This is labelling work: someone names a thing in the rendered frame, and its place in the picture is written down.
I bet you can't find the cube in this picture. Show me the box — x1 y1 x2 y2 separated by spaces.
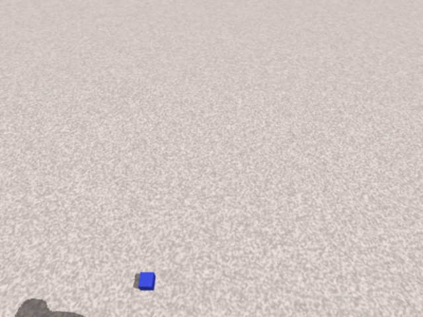
138 272 156 291

